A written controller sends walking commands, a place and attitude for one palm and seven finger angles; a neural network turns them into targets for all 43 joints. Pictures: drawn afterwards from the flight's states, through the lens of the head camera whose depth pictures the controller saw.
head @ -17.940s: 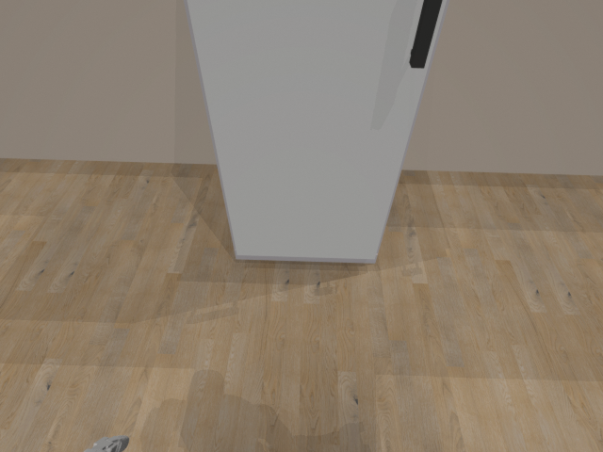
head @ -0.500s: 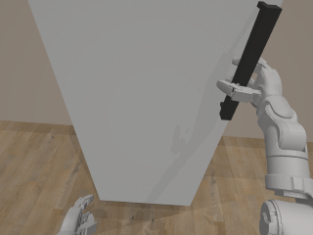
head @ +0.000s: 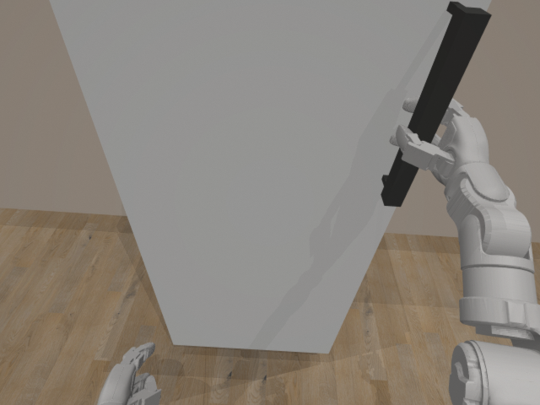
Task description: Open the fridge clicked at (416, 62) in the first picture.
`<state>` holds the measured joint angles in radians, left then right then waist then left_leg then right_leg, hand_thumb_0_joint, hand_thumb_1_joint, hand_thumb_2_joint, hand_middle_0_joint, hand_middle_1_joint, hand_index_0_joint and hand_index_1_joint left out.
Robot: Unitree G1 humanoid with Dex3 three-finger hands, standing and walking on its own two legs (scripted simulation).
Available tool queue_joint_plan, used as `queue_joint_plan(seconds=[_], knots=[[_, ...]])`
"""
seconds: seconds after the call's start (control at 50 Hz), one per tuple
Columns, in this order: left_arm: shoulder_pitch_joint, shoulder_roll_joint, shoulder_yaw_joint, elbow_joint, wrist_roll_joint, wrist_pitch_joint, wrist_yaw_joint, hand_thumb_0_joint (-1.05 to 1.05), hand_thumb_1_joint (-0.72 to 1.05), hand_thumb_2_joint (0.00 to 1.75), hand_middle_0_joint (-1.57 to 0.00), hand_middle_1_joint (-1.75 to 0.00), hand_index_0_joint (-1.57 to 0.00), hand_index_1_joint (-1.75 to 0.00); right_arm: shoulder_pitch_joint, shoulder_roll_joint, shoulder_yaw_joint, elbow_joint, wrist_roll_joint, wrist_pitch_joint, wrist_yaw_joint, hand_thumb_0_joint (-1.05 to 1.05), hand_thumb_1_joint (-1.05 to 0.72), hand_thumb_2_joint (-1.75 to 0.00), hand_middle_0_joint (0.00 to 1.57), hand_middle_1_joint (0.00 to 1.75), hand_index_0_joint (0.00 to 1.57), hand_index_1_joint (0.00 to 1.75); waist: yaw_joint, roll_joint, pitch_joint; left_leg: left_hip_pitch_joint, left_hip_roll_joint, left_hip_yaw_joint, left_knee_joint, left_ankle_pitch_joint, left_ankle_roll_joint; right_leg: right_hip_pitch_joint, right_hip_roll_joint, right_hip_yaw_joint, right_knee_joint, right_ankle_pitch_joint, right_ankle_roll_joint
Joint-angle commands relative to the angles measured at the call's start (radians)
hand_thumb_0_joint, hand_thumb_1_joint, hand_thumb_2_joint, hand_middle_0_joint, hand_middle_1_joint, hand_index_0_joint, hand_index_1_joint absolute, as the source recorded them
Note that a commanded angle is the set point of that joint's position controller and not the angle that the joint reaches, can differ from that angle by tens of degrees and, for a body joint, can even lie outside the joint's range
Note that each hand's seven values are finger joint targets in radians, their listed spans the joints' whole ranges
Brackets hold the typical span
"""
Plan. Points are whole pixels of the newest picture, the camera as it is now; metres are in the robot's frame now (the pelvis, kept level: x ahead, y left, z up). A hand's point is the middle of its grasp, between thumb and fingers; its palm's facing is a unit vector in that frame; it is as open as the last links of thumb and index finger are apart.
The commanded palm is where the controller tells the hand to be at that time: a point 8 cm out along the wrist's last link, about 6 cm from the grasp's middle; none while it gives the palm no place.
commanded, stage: grip the handle and tug to test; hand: right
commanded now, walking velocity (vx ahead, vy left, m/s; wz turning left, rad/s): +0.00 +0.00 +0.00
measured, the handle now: (418, 118) +0.45 -0.18 +0.25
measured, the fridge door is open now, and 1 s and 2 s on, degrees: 0 0 10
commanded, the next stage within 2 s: pull the door a little, standing still in 0.46 s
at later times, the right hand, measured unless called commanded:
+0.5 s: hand (411, 147) +0.40 -0.16 +0.24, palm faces +0.02 +1.00 -0.02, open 6.4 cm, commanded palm +0.35 -0.21 +0.24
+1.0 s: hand (410, 152) +0.39 -0.15 +0.23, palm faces +0.00 +1.00 -0.06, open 6.7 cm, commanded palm +0.31 -0.20 +0.24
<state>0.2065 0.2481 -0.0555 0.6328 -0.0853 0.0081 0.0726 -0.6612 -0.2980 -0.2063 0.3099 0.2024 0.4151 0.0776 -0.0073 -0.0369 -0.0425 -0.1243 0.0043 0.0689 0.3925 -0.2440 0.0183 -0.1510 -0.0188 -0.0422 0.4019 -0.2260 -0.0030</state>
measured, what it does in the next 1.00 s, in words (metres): shifts its weight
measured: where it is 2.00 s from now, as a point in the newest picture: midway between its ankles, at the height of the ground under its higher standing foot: outside the picture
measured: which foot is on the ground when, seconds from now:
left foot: down 0.00-1.00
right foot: down 0.00-1.00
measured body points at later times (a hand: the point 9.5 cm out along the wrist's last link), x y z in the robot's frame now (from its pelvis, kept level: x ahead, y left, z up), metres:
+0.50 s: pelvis +0.01 +0.00 +0.00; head -0.01 +0.02 +0.45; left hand +0.18 +0.24 -0.08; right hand +0.39 -0.21 +0.24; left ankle -0.02 +0.10 -0.74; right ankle -0.01 -0.12 -0.74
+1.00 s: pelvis +0.06 -0.01 +0.00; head +0.04 +0.02 +0.45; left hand +0.25 +0.21 -0.07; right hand +0.38 -0.21 +0.24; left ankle -0.02 +0.10 -0.74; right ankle +0.00 -0.12 -0.74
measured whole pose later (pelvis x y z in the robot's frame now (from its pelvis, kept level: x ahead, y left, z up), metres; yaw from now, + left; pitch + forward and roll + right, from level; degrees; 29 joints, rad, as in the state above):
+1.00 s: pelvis +0.06 -0.01 +0.00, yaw +4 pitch +3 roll +0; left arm 0.14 0.23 -0.07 0.53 -0.07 0.06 0.01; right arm -0.26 -0.27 -0.28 -0.30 0.24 0.58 0.07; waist -0.01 -0.06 -0.11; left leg -0.14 0.01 0.02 0.42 -0.29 0.01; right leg -0.13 -0.01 -0.07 0.41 -0.29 -0.01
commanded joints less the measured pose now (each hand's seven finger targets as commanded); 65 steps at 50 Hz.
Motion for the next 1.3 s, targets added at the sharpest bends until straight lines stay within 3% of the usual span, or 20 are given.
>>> queue_joint_plan(seconds=[0.0, 0.04, 0.06, 0.08, 0.22, 0.28, 0.42, 0.44, 0.54, 0.56, 0.62, 0.76, 0.96, 1.12, 1.16, 1.18, 1.2, 1.22, 1.26, 1.28], knots=[[-0.139, 0.111, 0.038, -0.156, 0.002, -0.057, 0.014, 0.00, 0.90, 0.90, -0.20, -0.30, -0.20, -0.30, -0.522, -0.187, -0.042, -0.188, 0.005, -0.067, 0.011, 0.00, -0.90, -0.90, 0.45, 1.40, 0.45, 1.40, 0.011, 0.028, -0.256, 0.013, -0.008, -0.036, -0.045, 0.295, 0.004, 0.123, 0.026, 0.032, -0.015, 0.237, -0.046], [-0.130, 0.118, 0.042, -0.149, 0.002, -0.057, 0.014, 0.00, 0.90, 0.90, -0.20, -0.30, -0.20, -0.30, -0.503, -0.208, -0.057, -0.167, 0.005, -0.074, 0.012, 0.00, -0.90, -0.90, 0.45, 1.40, 0.45, 1.40, 0.010, 0.060, -0.246, 0.016, -0.012, -0.033, -0.052, 0.287, 0.003, 0.118, 0.022, 0.033, -0.016, 0.232, -0.046], [-0.138, 0.112, 0.039, -0.160, 0.002, -0.059, 0.013, 0.00, 0.90, 0.90, -0.20, -0.30, -0.20, -0.30, -0.498, -0.192, -0.049, -0.191, 0.008, -0.075, 0.015, 0.00, -0.90, -0.90, 0.45, 1.40, 0.45, 1.40, 0.004, 0.028, -0.264, 0.031, -0.006, -0.037, -0.045, 0.307, 0.006, 0.120, 0.026, 0.032, -0.017, 0.248, -0.048], [-0.140, 0.110, 0.037, -0.160, 0.001, -0.056, 0.012, 0.00, 0.90, 0.90, -0.20, -0.30, -0.20, -0.30, -0.483, -0.216, -0.069, -0.184, 0.006, -0.074, 0.015, 0.00, -0.90, -0.90, 0.45, 1.40, 0.45, 1.40, -0.001, 0.027, -0.262, 0.034, -0.007, -0.036, -0.045, 0.307, 0.005, 0.115, 0.027, 0.031, -0.016, 0.245, -0.045], [-0.152, 0.109, 0.036, -0.178, 0.000, -0.052, 0.006, 0.00, 0.90, 0.90, -0.20, -0.30, -0.20, -0.30, -0.427, -0.192, -0.058, -0.224, 0.011, -0.072, 0.025, 0.00, -0.90, -0.90, 0.45, 1.40, 0.45, 1.40, -0.009, 0.036, -0.256, 0.039, -0.009, -0.034, -0.038, 0.319, 0.006, 0.113, 0.026, 0.031, -0.019, 0.251, -0.046], [-0.159, 0.111, 0.037, -0.189, 0.002, -0.049, 0.003, 0.00, 0.90, 0.90, -0.20, -0.30, -0.20, -0.30, -0.362, -0.234, -0.107, -0.262, 0.019, -0.069, 0.029, 0.00, -0.90, -0.90, 0.45, 1.40, 0.45, 1.40, -0.025, 0.069, -0.278, 0.075, -0.008, -0.037, -0.034, 0.361, 0.003, 0.106, 0.026, 0.027, -0.018, 0.273, -0.049], [-0.192, 0.102, 0.036, -0.229, 0.000, -0.040, -0.014, 0.00, 0.90, 0.90, -0.20, -0.30, -0.20, -0.30, -0.176, -0.208, -0.123, -0.457, 0.034, -0.045, 0.044, 0.00, -0.90, -0.90, 0.45, 1.40, 0.45, 1.40, -0.053, 0.039, -0.314, 0.125, -0.010, -0.027, -0.001, 0.484, 0.006, 0.123, 0.025, 0.016, -0.010, 0.381, -0.042], [-0.195, 0.106, 0.040, -0.227, -0.001, -0.038, -0.016, 0.00, 0.90, 0.90, -0.20, -0.30, -0.20, -0.30, -0.143, -0.226, -0.136, -0.457, 0.033, -0.039, 0.044, 0.00, -0.90, -0.90, 0.45, 1.40, 0.45, 1.40, -0.054, 0.066, -0.298, 0.122, -0.013, -0.027, -0.002, 0.493, 0.003, 0.119, 0.020, 0.012, -0.006, 0.388, -0.042], [-0.203, 0.105, 0.041, -0.233, 0.001, -0.033, -0.019, 0.00, 0.90, 0.90, -0.20, -0.30, -0.20, -0.30, -0.108, -0.208, -0.128, -0.540, 0.037, 0.007, 0.042, 0.00, -0.90, -0.90, 0.45, 1.40, 0.45, 1.40, -0.054, 0.040, -0.301, 0.119, -0.015, -0.025, 0.013, 0.550, 0.002, 0.131, 0.022, 0.011, 0.010, 0.444, -0.041], [-0.206, 0.102, 0.038, -0.226, 0.001, -0.035, -0.018, 0.00, 0.90, 0.90, -0.20, -0.30, -0.20, -0.30, -0.177, -0.154, -0.073, -0.559, 0.038, 0.015, 0.039, 0.00, -0.90, -0.90, 0.45, 1.40, 0.45, 1.40, -0.036, 0.033, -0.305, 0.108, -0.011, -0.023, 0.016, 0.564, 0.001, 0.141, 0.024, 0.013, 0.013, 0.461, -0.042], [-0.192, 0.103, 0.043, -0.210, 0.006, -0.036, -0.016, 0.00, 0.90, 0.90, -0.20, -0.30, -0.20, -0.30, -0.203, -0.164, -0.087, -0.541, 0.029, 0.043, 0.021, 0.00, -0.90, -0.90, 0.45, 1.40, 0.45, 1.40, -0.033, 0.031, -0.315, 0.089, -0.016, -0.020, 0.020, 0.569, 0.002, 0.161, 0.024, 0.016, 0.028, 0.481, -0.040], [-0.219, 0.091, 0.038, -0.236, 0.010, -0.017, -0.031, 0.00, 0.90, 0.90, -0.20, -0.30, -0.20, -0.30, 0.019, -0.125, -0.080, -0.687, 0.037, 0.067, 0.027, 0.00, -0.90, -0.90, 0.45, 1.40, 0.45, 1.40, -0.061, 0.048, -0.350, 0.143, -0.007, -0.012, 0.056, 0.680, 0.002, 0.157, 0.018, 0.020, 0.041, 0.607, -0.037], [-0.263, 0.080, 0.028, -0.287, 0.012, -0.008, -0.059, 0.00, 0.90, 0.90, -0.20, -0.30, -0.20, -0.30, 0.371, -0.127, -0.115, -0.987, 0.066, 0.114, 0.053, 0.00, -0.90, -0.90, 0.45, 1.40, 0.45, 1.40, -0.092, 0.035, -0.358, 0.134, -0.002, -0.010, 0.094, 0.690, -0.005, 0.129, 0.007, 0.033, 0.062, 0.662, -0.030], [-0.277, 0.064, 0.024, -0.304, 0.018, -0.050, -0.091, 0.00, 0.90, 0.90, -0.20, -0.30, -0.20, -0.30, 0.778, -0.097, -0.140, -1.346, 0.113, 0.128, 0.053, 0.00, -0.90, -0.90, 0.45, 1.40, 0.45, 1.40, -0.103, 0.009, -0.303, 0.085, 0.002, 0.013, 0.129, 0.699, -0.018, 0.073, 0.005, 0.057, 0.097, 0.704, -0.018], [-0.260, 0.069, 0.029, -0.292, 0.019, -0.065, -0.091, 0.00, 0.90, 0.90, -0.20, -0.30, -0.20, -0.30, 0.876, -0.145, -0.205, -1.392, 0.127, 0.112, 0.051, 0.00, -0.90, -0.90, 0.45, 1.40, 0.45, 1.40, -0.101, 0.023, -0.285, 0.092, 0.006, 0.016, 0.131, 0.745, -0.020, 0.049, 0.003, 0.063, 0.107, 0.704, -0.011], [-0.161, 0.135, 0.042, -0.292, 0.056, -0.053, -0.060, 0.00, 0.90, 0.90, -0.20, -0.30, -0.20, -0.30, 0.332, -0.415, -0.292, -1.398, -0.067, -0.152, -0.090, 0.00, -0.90, -0.90, 0.45, 1.40, 0.45, 1.40, 0.024, 0.039, -0.137, 0.032, 0.012, -0.073, 0.060, 0.791, -0.033, -0.006, -0.005, 0.064, 0.160, 0.669, -0.033], [-0.122, 0.108, 0.060, -0.257, 0.066, -0.055, -0.053, 0.00, 0.90, 0.90, -0.20, -0.30, -0.20, -0.30, 0.607, -0.218, -0.218, -1.145, -0.062, -0.233, -0.131, 0.00, -0.90, -0.90, 0.45, 1.40, 0.45, 1.40, 0.027, 0.130, -0.136, 0.058, 0.035, -0.035, 0.091, 0.863, -0.012, -0.042, -0.001, 0.081, 0.201, 0.666, -0.029], [-0.121, 0.110, 0.060, -0.280, 0.075, -0.047, -0.049, 0.00, 0.90, 0.90, -0.20, -0.30, -0.20, -0.30, 0.788, -0.142, -0.148, -1.114, -0.077, -0.286, -0.135, 0.00, -0.90, -0.90, 0.45, 1.40, 0.45, 1.40, 0.001, 0.129, -0.138, 0.096, 0.034, -0.026, 0.118, 0.916, -0.013, -0.076, 0.009, 0.076, 0.212, 0.630, -0.027], [-0.116, 0.108, 0.063, -0.285, 0.078, -0.037, -0.039, 0.00, 0.90, 0.90, -0.20, -0.30, -0.20, -0.30, 0.792, -0.154, -0.127, -1.207, -0.083, -0.393, -0.145, 0.00, -0.90, -0.90, 0.45, 1.40, 0.45, 1.40, 0.008, 0.043, -0.126, 0.119, 0.033, -0.006, 0.184, 0.922, -0.017, -0.108, 0.010, 0.088, 0.159, 0.689, -0.023], [-0.102, 0.105, 0.066, -0.286, 0.082, -0.033, -0.038, 0.00, 0.90, 0.90, -0.20, -0.30, -0.20, -0.30, 0.816, -0.140, -0.115, -1.219, -0.083, -0.426, -0.150, 0.00, -0.90, -0.90, 0.45, 1.40, 0.45, 1.40, 0.016, -0.006, -0.126, 0.083, 0.006, 0.005, 0.237, 0.862, -0.028, -0.050, -0.007, 0.094, 0.113, 0.837, -0.025]])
